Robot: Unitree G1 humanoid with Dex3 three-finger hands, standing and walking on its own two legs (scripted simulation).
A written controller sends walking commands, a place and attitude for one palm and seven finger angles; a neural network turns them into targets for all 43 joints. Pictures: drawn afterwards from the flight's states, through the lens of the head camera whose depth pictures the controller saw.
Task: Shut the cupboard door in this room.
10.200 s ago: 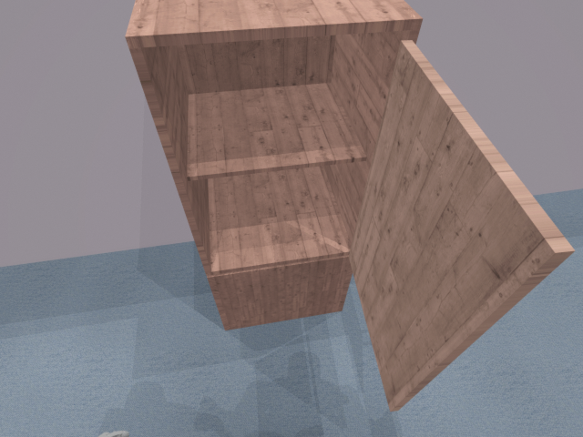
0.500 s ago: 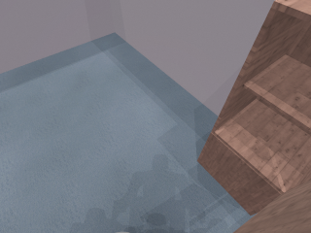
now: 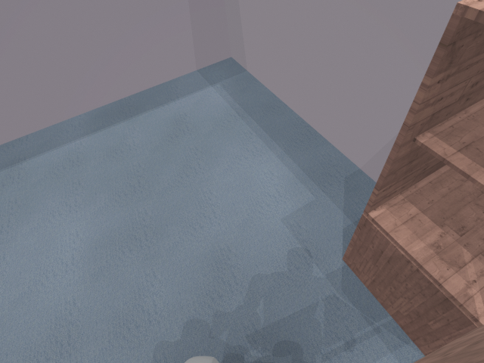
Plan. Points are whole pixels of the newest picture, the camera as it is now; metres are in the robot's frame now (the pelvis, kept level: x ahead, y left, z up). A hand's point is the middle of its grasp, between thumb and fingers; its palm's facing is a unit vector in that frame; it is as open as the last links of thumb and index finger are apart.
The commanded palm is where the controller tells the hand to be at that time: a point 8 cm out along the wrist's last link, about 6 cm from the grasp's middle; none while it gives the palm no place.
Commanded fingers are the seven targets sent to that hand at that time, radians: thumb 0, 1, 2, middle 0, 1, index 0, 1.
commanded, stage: stand and wait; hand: left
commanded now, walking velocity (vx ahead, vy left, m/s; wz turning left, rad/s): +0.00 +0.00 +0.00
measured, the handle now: out of the picture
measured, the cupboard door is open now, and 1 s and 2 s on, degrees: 82 81 69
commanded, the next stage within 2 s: turn or walk to find it in 0.12 s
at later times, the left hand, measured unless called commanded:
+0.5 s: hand out of the picture +0.01 +0.20 -0.16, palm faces +0.14 -0.95 -0.28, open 7.4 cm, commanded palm none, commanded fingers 0.00 0.90 0.90 -0.20 -0.30 -0.20 -0.30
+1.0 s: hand out of the picture -0.09 +0.25 -0.19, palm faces +0.32 -0.92 -0.24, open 7.4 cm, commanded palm none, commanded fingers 0.00 0.90 0.90 -0.20 -0.30 -0.20 -0.30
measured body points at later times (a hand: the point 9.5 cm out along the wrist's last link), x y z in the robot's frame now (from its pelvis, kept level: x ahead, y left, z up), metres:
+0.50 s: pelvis -0.03 +0.00 -0.01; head +0.01 -0.03 +0.44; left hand +0.00 +0.25 -0.14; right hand +0.03 -0.23 -0.18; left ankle -0.04 +0.14 -0.73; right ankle -0.05 -0.10 -0.74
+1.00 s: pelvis -0.07 +0.03 -0.01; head -0.02 +0.07 +0.44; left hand -0.10 +0.30 -0.17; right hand +0.05 -0.21 -0.14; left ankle -0.10 +0.13 -0.74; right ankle -0.07 -0.11 -0.67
